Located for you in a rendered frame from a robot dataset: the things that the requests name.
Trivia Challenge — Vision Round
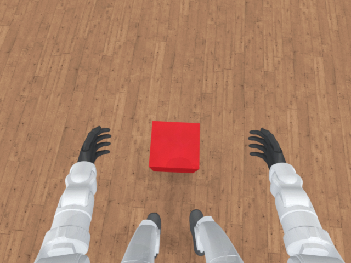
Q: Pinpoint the left robot foot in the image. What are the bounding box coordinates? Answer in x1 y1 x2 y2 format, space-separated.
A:
147 213 161 259

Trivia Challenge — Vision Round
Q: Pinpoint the robot right forearm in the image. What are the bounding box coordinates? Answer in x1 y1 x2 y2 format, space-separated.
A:
269 163 345 263

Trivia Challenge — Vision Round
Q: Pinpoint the right robot thigh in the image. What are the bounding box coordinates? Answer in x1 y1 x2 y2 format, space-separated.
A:
194 221 244 263

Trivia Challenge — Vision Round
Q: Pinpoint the robot left forearm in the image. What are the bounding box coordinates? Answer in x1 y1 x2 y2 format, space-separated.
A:
34 161 97 263

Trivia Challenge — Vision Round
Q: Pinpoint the robot right hand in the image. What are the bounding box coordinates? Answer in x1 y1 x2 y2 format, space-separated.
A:
248 128 286 169

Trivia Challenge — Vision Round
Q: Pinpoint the robot left hand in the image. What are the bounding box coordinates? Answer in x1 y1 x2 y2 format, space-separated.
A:
77 126 111 164

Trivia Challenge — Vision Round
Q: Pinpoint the carton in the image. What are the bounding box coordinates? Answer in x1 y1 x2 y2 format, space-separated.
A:
149 121 200 173

